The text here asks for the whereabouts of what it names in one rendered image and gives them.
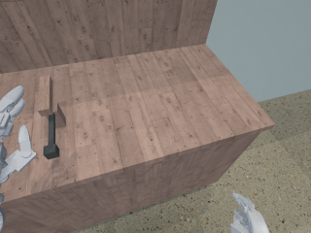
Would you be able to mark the robot right hand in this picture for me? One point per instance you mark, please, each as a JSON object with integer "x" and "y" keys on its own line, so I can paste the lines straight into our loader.
{"x": 253, "y": 222}

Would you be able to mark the counter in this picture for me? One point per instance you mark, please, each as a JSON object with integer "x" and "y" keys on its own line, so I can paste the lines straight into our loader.
{"x": 144, "y": 110}

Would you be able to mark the tap lever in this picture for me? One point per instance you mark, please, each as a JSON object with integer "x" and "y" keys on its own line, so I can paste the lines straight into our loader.
{"x": 51, "y": 150}

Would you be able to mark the robot left hand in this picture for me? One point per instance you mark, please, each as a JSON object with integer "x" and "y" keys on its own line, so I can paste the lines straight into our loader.
{"x": 10, "y": 107}

